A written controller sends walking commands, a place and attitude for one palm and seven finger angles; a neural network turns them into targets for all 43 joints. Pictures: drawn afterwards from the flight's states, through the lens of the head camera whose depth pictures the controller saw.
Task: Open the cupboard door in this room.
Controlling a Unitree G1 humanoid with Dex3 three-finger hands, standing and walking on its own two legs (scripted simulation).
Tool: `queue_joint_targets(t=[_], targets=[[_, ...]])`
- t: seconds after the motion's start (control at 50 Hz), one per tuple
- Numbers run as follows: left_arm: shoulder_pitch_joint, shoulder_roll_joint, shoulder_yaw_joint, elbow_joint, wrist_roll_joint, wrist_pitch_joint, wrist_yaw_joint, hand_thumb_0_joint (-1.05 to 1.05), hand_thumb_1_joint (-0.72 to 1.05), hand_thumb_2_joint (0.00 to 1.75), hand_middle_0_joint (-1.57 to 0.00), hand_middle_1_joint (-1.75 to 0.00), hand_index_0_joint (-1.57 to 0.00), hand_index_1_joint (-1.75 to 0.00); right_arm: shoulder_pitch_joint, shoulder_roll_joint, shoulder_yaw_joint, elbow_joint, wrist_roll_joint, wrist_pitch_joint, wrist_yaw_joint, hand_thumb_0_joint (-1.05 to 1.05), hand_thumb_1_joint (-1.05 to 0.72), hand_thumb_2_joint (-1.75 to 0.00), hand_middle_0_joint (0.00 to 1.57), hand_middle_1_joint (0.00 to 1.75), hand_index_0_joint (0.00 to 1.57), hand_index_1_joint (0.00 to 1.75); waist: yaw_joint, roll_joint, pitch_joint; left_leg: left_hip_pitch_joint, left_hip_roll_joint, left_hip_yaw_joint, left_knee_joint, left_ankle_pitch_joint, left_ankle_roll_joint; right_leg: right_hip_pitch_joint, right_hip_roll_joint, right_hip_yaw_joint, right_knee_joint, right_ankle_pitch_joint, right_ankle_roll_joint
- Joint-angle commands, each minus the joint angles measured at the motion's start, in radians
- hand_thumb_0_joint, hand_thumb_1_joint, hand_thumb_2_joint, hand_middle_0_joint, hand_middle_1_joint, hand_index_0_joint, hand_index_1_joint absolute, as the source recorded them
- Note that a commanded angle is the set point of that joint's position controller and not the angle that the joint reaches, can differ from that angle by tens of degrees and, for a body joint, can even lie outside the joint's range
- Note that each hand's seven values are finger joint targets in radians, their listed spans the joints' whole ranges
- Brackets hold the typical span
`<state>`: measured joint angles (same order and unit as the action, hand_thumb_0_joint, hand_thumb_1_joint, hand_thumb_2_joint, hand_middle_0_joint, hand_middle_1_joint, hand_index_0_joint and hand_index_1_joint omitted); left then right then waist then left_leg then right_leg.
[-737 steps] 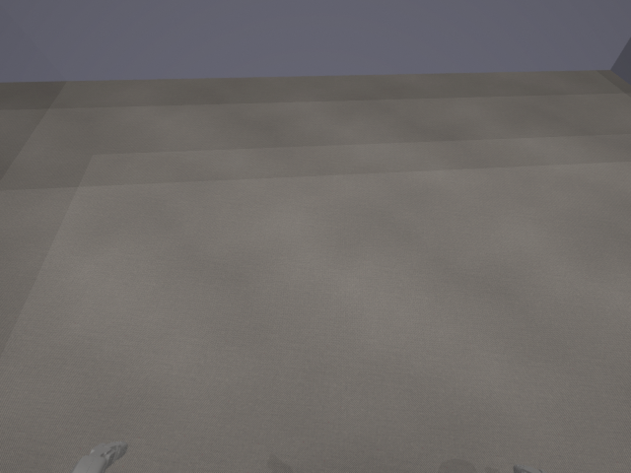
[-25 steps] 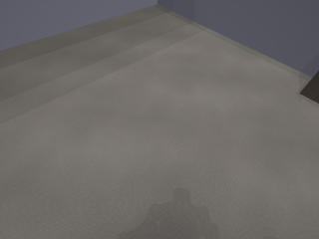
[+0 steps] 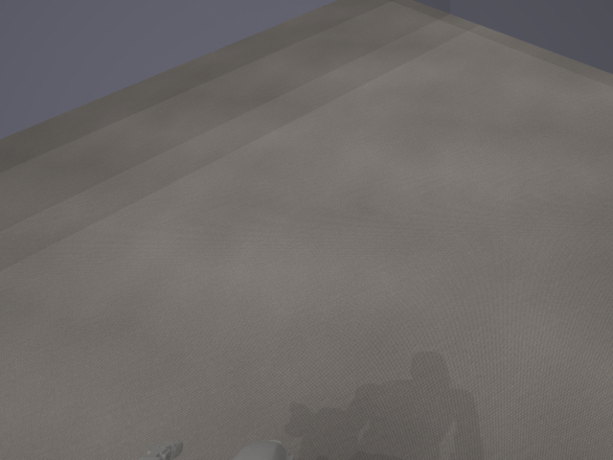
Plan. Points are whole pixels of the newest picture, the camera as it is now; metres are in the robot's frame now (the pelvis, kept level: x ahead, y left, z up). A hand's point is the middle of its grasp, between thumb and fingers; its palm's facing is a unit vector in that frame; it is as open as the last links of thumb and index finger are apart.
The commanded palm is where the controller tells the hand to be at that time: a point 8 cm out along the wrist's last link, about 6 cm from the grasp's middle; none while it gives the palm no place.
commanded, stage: turn or walk to find it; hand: left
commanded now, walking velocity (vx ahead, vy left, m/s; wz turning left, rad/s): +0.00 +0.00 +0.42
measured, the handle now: out of the picture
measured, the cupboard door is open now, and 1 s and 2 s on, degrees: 0 0 0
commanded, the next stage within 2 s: stand and wait in 1.84 s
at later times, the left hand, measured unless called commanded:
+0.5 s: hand out of the picture -0.05 +0.25 -0.19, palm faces +0.28 -0.93 -0.24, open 7.3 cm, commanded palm none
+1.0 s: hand out of the picture +0.01 +0.19 -0.14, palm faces +0.40 -0.87 -0.29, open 7.3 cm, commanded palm none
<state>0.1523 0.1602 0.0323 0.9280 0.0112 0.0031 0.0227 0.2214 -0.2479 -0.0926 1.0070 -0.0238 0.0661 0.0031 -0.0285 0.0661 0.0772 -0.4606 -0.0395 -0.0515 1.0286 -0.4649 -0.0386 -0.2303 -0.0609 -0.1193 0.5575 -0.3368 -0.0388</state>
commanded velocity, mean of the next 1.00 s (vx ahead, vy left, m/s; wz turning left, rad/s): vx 0.00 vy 0.00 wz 0.42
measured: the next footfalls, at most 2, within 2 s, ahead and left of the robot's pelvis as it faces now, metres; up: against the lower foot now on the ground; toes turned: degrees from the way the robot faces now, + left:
left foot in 0.38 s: +0.01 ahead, +0.14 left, +0.00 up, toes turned +16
right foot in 0.90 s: +0.05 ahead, -0.10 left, +0.00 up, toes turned +18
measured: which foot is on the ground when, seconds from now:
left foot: up 0.00-0.36, down 0.38-0.90, up 0.92-1.00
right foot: down 0.00-0.40, up 0.42-0.88, down 0.90-1.00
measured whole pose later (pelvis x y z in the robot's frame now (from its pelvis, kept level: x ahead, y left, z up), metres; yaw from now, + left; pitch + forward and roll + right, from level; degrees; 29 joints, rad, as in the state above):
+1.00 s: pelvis -0.02 -0.03 +0.00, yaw +25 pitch -1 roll +2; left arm 0.15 0.16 0.03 0.90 0.01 0.02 0.02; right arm 0.26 -0.24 -0.10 0.99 -0.03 0.07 0.01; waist -0.04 0.06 0.07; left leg -0.47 -0.06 -0.07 0.96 -0.44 -0.03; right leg -0.24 -0.05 -0.10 0.56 -0.31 -0.03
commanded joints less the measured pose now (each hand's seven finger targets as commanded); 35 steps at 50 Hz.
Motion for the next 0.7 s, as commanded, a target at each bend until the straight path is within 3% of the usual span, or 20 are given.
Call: queue_joint_targets(t=[0.0,0.04,0.12,0.24,0.3,0.32,0.34,0.36,0.38,0.4,0.42,0.46,0.48,0.5,0.56,0.68], targets=[[0.044,0.181,0.037,-0.05,0.005,-0.025,0.014,0.0,0.9,0.9,-0.2,-0.3,-0.2,-0.3,0.013,-0.051,-0.005,-0.061,0.003,-0.014,0.009,0.0,-0.9,-0.9,0.2,0.3,0.2,0.3,0.018,-0.222,-0.071,-0.113,0.058,-0.001,0.183,0.077,-0.028,0.138,-0.245,0.124,-0.188,0.581,-0.061],[0.076,0.181,0.038,-0.038,0.005,-0.026,0.014,0.0,0.9,0.9,-0.2,-0.3,-0.2,-0.3,-0.005,-0.051,-0.003,-0.058,0.005,-0.011,0.01,0.0,-0.9,-0.9,0.2,0.3,0.2,0.3,0.029,-0.235,-0.07,-0.114,0.066,0.012,0.169,0.098,-0.037,0.16,-0.245,0.097,-0.192,0.601,-0.057],[0.123,0.201,0.044,-0.022,0.011,-0.022,0.013,0.0,0.9,0.9,-0.2,-0.3,-0.2,-0.3,-0.057,-0.046,0.006,-0.069,0.004,-0.01,0.008,0.0,-0.9,-0.9,0.2,0.3,0.2,0.3,0.05,-0.227,-0.055,-0.1,0.079,0.041,0.073,0.061,-0.045,0.177,-0.272,0.08,-0.184,0.621,-0.082],[0.157,0.237,0.056,-0.001,0.019,-0.01,0.01,0.0,0.9,0.9,-0.2,-0.3,-0.2,-0.3,-0.132,-0.032,0.025,-0.098,0.014,-0.024,0.009,0.0,-0.9,-0.9,0.2,0.3,0.2,0.3,0.082,-0.258,-0.062,0.022,0.08,0.113,-0.207,0.011,-0.023,0.173,-0.3,0.061,-0.135,0.645,-0.101],[0.138,0.253,0.061,0.003,0.018,-0.004,0.008,0.0,0.9,0.9,-0.2,-0.3,-0.2,-0.3,-0.101,-0.04,0.026,-0.098,0.015,-0.032,0.007,0.0,-0.9,-0.9,0.2,0.3,0.2,0.3,0.058,-0.254,-0.083,0.126,0.071,0.147,-0.361,0.089,-0.006,0.139,-0.305,0.037,-0.084,0.605,-0.076],[0.117,0.256,0.062,0.001,0.013,-0.002,0.007,0.0,0.9,0.9,-0.2,-0.3,-0.2,-0.3,-0.066,-0.048,0.024,-0.091,0.013,-0.037,0.007,0.0,-0.9,-0.9,0.2,0.3,0.2,0.3,0.033,-0.237,-0.101,0.196,0.072,0.151,-0.455,0.177,0.0,0.113,-0.291,0.008,-0.041,0.548,-0.049],[0.106,0.245,0.06,-0.002,0.006,0.003,0.005,0.0,0.9,0.9,-0.2,-0.3,-0.2,-0.3,-0.024,-0.074,0.018,-0.084,0.011,-0.044,0.01,0.0,-0.9,-0.9,0.2,0.3,0.2,0.3,0.009,-0.16,-0.128,0.313,0.087,0.125,-0.584,0.315,0.015,0.051,-0.26,-0.03,0.06,0.472,-0.003],[0.127,0.202,0.056,-0.021,-0.001,0.009,0.002,0.0,0.9,0.9,-0.2,-0.3,-0.2,-0.3,0.024,-0.164,-0.001,-0.083,0.004,-0.057,0.006,0.0,-0.9,-0.9,0.2,0.3,0.2,0.3,-0.016,0.069,-0.181,0.475,0.262,-0.115,-0.645,0.567,0.094,-0.134,-0.154,-0.086,0.252,0.196,0.07],[0.094,0.143,0.031,-0.057,-0.003,0.013,0.0,0.0,0.9,0.9,-0.2,-0.3,-0.2,-0.3,0.075,-0.236,-0.018,-0.072,0.008,-0.055,-0.002,0.0,-0.9,-0.9,0.2,0.3,0.2,0.3,-0.034,0.264,-0.178,0.517,0.445,-0.323,-0.665,0.955,0.22,-0.302,-0.054,-0.048,0.431,-0.344,0.117],[0.052,0.168,0.031,-0.062,0.002,0.024,0.006,0.0,0.9,0.9,-0.2,-0.3,-0.2,-0.3,0.093,-0.235,-0.016,-0.056,0.008,-0.047,-0.008,0.0,-0.9,-0.9,0.2,0.3,0.2,0.3,-0.044,0.151,-0.174,0.472,0.467,-0.265,-0.645,0.93,0.267,-0.281,-0.063,0.042,0.519,-0.349,0.101],[0.028,0.157,0.035,-0.047,0.004,0.032,0.008,0.0,0.9,0.9,-0.2,-0.3,-0.2,-0.3,0.06,-0.203,-0.009,-0.059,0.005,-0.052,-0.018,0.0,-0.9,-0.9,0.2,0.3,0.2,0.3,-0.037,0.196,-0.157,0.432,0.408,-0.24,-0.666,0.85,0.248,-0.297,-0.075,0.08,0.543,-0.291,0.103],[0.01,0.173,0.043,-0.033,0.004,0.031,-0.005,0.0,0.9,0.9,-0.2,-0.3,-0.2,-0.3,-0.026,-0.163,0.004,-0.093,0.003,-0.052,-0.024,0.0,-0.9,-0.9,0.2,0.3,0.2,0.3,-0.007,0.119,-0.094,0.358,0.337,-0.188,-0.671,0.724,0.219,-0.306,-0.068,0.095,0.58,-0.171,0.108],[0.04,0.168,0.044,-0.022,0.006,0.03,-0.009,0.0,0.9,0.9,-0.2,-0.3,-0.2,-0.3,-0.05,-0.154,0.009,-0.099,0.004,-0.056,-0.023,0.0,-0.9,-0.9,0.2,0.3,0.2,0.3,0.013,0.088,-0.103,0.367,0.308,-0.154,-0.673,0.705,0.203,-0.304,-0.058,0.092,0.585,-0.125,0.113],[0.052,0.165,0.043,-0.015,0.006,0.03,-0.012,0.0,0.9,0.9,-0.2,-0.3,-0.2,-0.3,-0.052,-0.151,0.009,-0.102,0.006,-0.059,-0.022,0.0,-0.9,-0.9,0.2,0.3,0.2,0.3,0.017,0.069,-0.111,0.37,0.289,-0.136,-0.677,0.699,0.194,-0.298,-0.053,0.09,0.581,-0.097,0.117],[0.051,0.162,0.044,-0.012,0.006,0.033,-0.012,0.0,0.9,0.9,-0.2,-0.3,-0.2,-0.3,-0.037,-0.144,0.008,-0.106,0.009,-0.063,-0.018,0.0,-0.9,-0.9,0.2,0.3,0.2,0.3,0.02,0.054,-0.099,0.323,0.261,-0.128,-0.717,0.6,0.178,-0.275,-0.048,0.094,0.566,-0.038,0.127],[-0.023,0.148,0.04,-0.057,0.004,0.031,-0.006,0.0,0.9,0.9,-0.2,-0.3,-0.2,-0.3,0.022,-0.145,-0.005,-0.099,0.002,-0.059,-0.015,0.0,-0.9,-0.9,0.2,0.3,0.2,0.3,-0.007,0.087,-0.104,0.351,0.271,-0.223,-0.706,0.579,0.21,-0.279,-0.028,0.105,0.426,-0.087,0.134]])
